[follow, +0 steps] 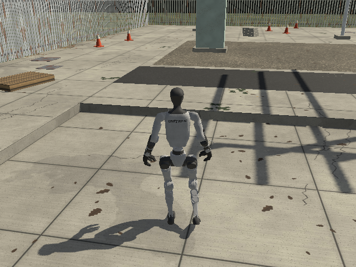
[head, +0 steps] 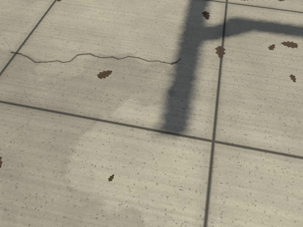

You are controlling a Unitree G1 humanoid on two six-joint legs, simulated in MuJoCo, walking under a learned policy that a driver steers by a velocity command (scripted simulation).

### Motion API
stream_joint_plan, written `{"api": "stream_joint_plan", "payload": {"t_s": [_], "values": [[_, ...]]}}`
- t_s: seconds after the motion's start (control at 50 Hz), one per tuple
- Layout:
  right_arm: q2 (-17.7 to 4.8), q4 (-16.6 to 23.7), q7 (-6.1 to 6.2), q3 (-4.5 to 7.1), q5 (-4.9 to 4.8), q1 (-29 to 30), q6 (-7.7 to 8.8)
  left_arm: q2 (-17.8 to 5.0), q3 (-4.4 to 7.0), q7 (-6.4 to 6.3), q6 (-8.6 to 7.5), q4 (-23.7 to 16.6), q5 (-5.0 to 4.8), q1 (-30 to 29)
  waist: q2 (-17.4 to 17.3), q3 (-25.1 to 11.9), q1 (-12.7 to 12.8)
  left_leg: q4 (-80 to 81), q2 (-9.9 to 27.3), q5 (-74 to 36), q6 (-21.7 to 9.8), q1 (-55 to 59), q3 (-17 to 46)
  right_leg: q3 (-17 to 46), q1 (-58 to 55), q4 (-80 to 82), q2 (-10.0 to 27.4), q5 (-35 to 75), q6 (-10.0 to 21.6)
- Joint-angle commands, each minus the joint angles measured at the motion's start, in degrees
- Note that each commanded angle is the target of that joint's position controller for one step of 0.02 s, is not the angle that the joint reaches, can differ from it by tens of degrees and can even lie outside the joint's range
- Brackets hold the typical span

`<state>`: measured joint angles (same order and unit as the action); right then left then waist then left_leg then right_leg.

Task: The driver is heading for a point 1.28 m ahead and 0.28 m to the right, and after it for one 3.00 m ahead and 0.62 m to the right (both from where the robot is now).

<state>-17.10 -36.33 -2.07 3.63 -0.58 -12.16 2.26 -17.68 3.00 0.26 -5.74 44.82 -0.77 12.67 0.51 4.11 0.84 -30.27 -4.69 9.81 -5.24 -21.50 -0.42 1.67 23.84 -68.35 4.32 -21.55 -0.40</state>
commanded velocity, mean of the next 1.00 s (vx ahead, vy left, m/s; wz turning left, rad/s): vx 0.50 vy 0.00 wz -0.33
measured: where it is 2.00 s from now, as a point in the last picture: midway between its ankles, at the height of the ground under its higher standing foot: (205, 107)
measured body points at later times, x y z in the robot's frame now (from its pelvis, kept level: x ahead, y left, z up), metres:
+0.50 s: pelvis +0.29 -0.08 -0.01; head +0.33 -0.09 +0.44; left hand +0.49 +0.16 -0.10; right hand +0.32 -0.37 -0.13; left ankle +0.14 +0.08 -0.64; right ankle +0.36 -0.16 -0.73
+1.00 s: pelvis +0.59 -0.10 +0.00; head +0.61 -0.11 +0.45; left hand +0.77 +0.12 -0.12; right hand +0.63 -0.42 -0.08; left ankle +0.69 -0.03 -0.73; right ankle +0.42 -0.17 -0.64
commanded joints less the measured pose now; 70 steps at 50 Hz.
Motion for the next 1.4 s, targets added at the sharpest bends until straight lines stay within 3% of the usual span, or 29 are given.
{"api": "stream_joint_plan", "payload": {"t_s": [0.02,0.08,0.18,0.3,0.36,0.4,0.42,0.44,0.46,0.48,0.5,0.54,0.62,0.72,0.82,0.88,0.9,0.92,0.94,0.96,1.0,1.06,1.14,1.24,1.32,1.34,1.36,1.38,1.4], "values": [[-5.3,3.8,0.66,1.37,1.03,0.1,1.74,-6.6,1.63,0.09,-0.07,-2.4,0.56,3.4,-3.8,-8.5,0.5,16.7,15.7,-13.1,-11.1,14.0,19.2,1.9,10.9,3.1,4.2,5.7,-0.7],[-6.8,1.3,1.05,1.53,0.97,-1.8,2.75,-4.4,1.01,-0.14,1.46,-2.5,0.64,1.1,-3.4,-5.9,-0.1,19.6,15.1,-17.6,-10.7,10.6,12.3,1.0,12.3,9.1,4.5,12.3,-2.4],[-7.3,-1.7,1.71,1.31,1.2,-3.5,3.11,-2.8,0.22,0.76,1.06,-3.8,-0.12,-6.2,-3.7,-2.1,-3.5,22.5,13.5,-11.5,-6.7,12.5,4.4,0.2,12.9,26.0,2.9,29.7,-1.4],[-8.2,-5.9,1.95,1.95,0.6,-6.7,2.25,-2.5,-0.1,2.82,0.78,-7.1,-0.57,-12.3,-2.7,1.1,-6.0,20.5,18.4,-14.3,-5.7,24.8,1.1,0.3,17.7,34.8,0.2,25.9,1.7],[-9.5,-6.2,2.72,2.47,0.19,-5.4,1.04,-3.5,0.36,3.71,0.84,-8.2,-0.15,-10.3,-4.3,-1.3,-3.7,13.3,19.2,-33.6,-3.6,29.1,-1.1,-3.1,13.7,35.9,-2.6,17.0,4.4],[-10.5,-5.6,3.55,2.59,0.15,-3.8,-0.01,-7.1,2.44,3.29,1.28,-6.4,0.06,0.0,-5.0,-8.7,2.2,-2.4,16.7,-51.6,-1.1,27.2,-4.5,-6.9,-1.7,37.0,-7.5,15.0,7.1],[-9.3,-4.9,4.15,1.95,0.61,-4.4,0.01,-10.7,4.05,2.58,1.56,-4.8,-0.12,8.9,-2.1,-14.2,6.3,-16.8,14.7,-43.2,1.3,16.8,-5.9,-0.7,-18.0,37.4,-4.8,18.1,10.0],[-3.0,-2.1,3.37,-0.27,2.04,-10.6,1.47,-17.0,5.52,1.96,1.6,-4.7,-0.32,13.4,11.9,-21.8,3.2,-40.0,4.4,-3.8,5.8,-8.4,-5.3,28.5,-41.1,39.0,10.4,12.5,21.0],[-3.9,-2.7,2.35,-0.73,1.6,-8.5,3.53,-13.1,4.33,2.02,1.43,-5.0,-0.76,14.8,11.3,-27.9,5.2,-48.3,-0.4,23.1,6.0,-19.2,5.4,47.0,-48.6,48.6,14.6,5.3,24.5],[-7.4,-1.2,1.33,0.18,-0.89,-3.3,4.95,-10.0,3.42,1.72,1.51,-5.1,-0.35,12.8,7.5,-20.3,6.3,-49.7,3.7,19.4,4.8,-24.8,8.0,38.8,-44.1,50.2,13.1,2.6,20.9],[-7.4,-0.1,1.17,-0.11,-1.13,0.2,5.74,-8.9,3.1,1.47,1.61,-5.8,-0.28,9.3,2.8,-14.1,5.1,-45.6,6.4,14.4,4.0,-24.7,6.8,31.6,-35.6,50.8,10.8,4.7,18.7],[-7.6,0.1,1.83,0.51,1.09,1.4,5.47,-6.3,2.04,1.13,1.93,-7.6,0.32,3.4,-0.2,-7.1,0.8,-36.0,9.8,9.2,4.9,-18.5,5.9,22.9,-20.5,53.4,6.8,15.3,16.8],[-5.3,0.1,2.37,0.13,1.75,-0.5,3.41,-7.6,2.43,0.1,1.85,-8.3,0.31,1.8,2.5,-5.4,-1.7,-26.9,9.8,4.4,8.6,-13.7,3.7,16.0,-10.1,55.9,3.4,26.4,17.4],[-2.7,2.3,2.07,-0.94,1.17,10.3,3.86,-8.9,2.94,-1.13,2.7,-6.5,-0.53,5.7,3.9,-4.4,2.6,-5.6,5.8,-13.8,10.1,-8.0,2.8,12.5,-7.1,54.3,-0.6,21.0,13.2],[-5.6,3.1,0.97,0.29,0.14,12.9,5.01,-8.4,3.07,-1.58,3.74,-5.3,-0.87,8.4,5.4,-4.6,2.6,2.5,4.6,-10.7,7.9,-5.5,5.9,21.1,-15.2,47.8,2.8,16.5,11.5],[-8.1,0.4,1.26,1.85,0.78,2.5,5.81,-5.7,2.31,-1.34,3.94,-5.7,-0.12,7.1,6.0,-9.2,-2.8,5.6,6.1,-8.0,3.4,9.1,4.6,20.1,-15.4,37.4,0.5,22.7,8.6],[-10.6,-0.2,1.64,2.51,1.83,-5.3,5.93,-2.4,1.0,-1.07,3.71,-6.4,0.73,7.9,0.6,-16.9,-5.8,4.4,14.8,-4.8,-0.3,22.9,13.1,15.7,-9.7,22.8,-2.8,16.2,6.7],[-15.5,-3.1,1.31,3.98,2.17,-10.9,5.11,0.9,-0.07,-0.98,3.05,-7.2,-0.82,16.6,-18.6,-22.7,-2.7,9.1,26.2,7.4,-10.5,40.4,39.6,8.1,10.7,4.0,-11.4,-7.4,2.5],[-10.5,-3.0,0.84,3.04,0.25,-11.1,4.92,-4.3,0.56,-1.11,2.72,-5.8,-1.36,16.2,-15.2,-19.7,-4.3,12.8,27.6,20.4,-10.7,39.8,47.4,9.7,18.6,-3.7,-7.7,-10.9,1.8],[-7.1,-2.9,0.95,2.08,0.03,-8.8,4.72,-7.4,1.37,-1.01,2.62,-6.5,-1.13,9.1,-9.0,-12.0,-5.9,13.7,24.6,19.6,-8.6,33.3,39.4,9.6,20.6,-5.5,-6.0,-5.8,1.7],[-5.7,-3.0,0.88,1.26,0.84,-4.7,3.96,-6.4,1.26,-0.9,1.89,-9.0,0.66,1.2,-4.0,-4.7,-4.3,15.0,19.6,5.7,-7.7,22.1,28.2,5.6,19.7,-1.0,-2.5,0.2,1.6],[-4.5,-3.3,0.89,0.58,0.45,-3.9,3.76,-3.4,0.77,-0.23,1.21,-9.4,0.93,1.5,-7.0,-4.9,-1.6,17.1,15.7,-7.2,-8.2,16.5,22.1,3.1,13.9,8.5,-0.7,1.8,0.8],[-8.7,-4.4,1.87,1.85,-0.69,-4.9,2.86,-0.3,-0.8,0.33,0.58,-10.9,1.24,-5.0,-6.2,-4.3,-2.6,18.8,14.1,-10.2,-8.4,10.6,16.7,0.5,7.6,25.8,-2.0,8.9,-1.2],[-9.2,-6.3,2.36,2.09,-1.23,-9.5,1.53,-2.5,-0.17,1.06,-0.32,-12.1,0.18,-11.5,-6.2,-4.0,-4.3,16.7,14.1,-5.9,-6.0,9.2,17.8,1.4,-0.8,37.3,-4.6,20.0,-1.6],[-7.0,-6.0,2.65,1.54,-0.84,-9.1,0.99,-5.8,1.89,0.29,-0.81,-10.3,0.39,-3.9,-6.2,-6.8,1.3,6.7,11.0,-3.0,-1.8,5.8,18.7,1.7,-17.2,43.1,-3.0,17.2,1.8],[-3.6,-4.8,2.49,0.36,-0.12,-7.9,1.26,-9.0,2.91,-0.36,-0.8,-9.4,1.26,4.4,-1.3,-12.7,5.4,-7.5,7.4,2.1,0.5,-0.2,14.8,9.6,-28.8,43.3,5.6,13.6,5.2],[0.4,-2.9,2.63,-0.92,-0.81,-13.7,2.05,-14.0,4.21,-0.52,0.31,-8.2,1.74,9.5,14.6,-20.0,4.1,-25.1,1.3,20.5,3.6,-15.9,7.0,30.4,-43.2,47.6,18.6,3.0,13.0],[-4.3,-3.2,2.82,0.06,-1.95,-13.7,2.17,-10.9,3.75,-0.13,0.63,-7.1,1.04,10.2,14.7,-17.2,4.4,-35.5,4.3,23.4,4.3,-24.1,7.8,40.2,-41.1,51.6,20.2,-9.6,15.2],[-7.4,-3.2,2.82,1.06,-1.99,-9.8,1.88,-7.3,2.74,-0.12,0.53,-7.3,0.66,8.0,9.5,-10.6,4.7,-39.3,6.4,18.5,4.3,-26.3,8.5,33.6,-35.7,52.5,17.9,-9.5,13.4]]}}
Keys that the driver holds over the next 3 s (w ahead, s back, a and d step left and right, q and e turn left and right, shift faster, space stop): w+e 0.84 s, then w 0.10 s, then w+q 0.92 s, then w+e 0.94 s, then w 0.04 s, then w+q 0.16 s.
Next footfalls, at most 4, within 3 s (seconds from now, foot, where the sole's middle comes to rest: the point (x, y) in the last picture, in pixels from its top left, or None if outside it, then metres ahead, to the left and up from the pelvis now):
0.42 right None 0.40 -0.17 -0.77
0.90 left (168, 165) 0.72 -0.05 -0.77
1.34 right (230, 147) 0.83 -0.36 -0.77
1.82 left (182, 97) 1.15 -0.14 -0.77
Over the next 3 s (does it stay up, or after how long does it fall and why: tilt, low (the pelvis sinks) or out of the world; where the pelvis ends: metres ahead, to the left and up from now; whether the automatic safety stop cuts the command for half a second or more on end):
stays up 1.66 -0.29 0.01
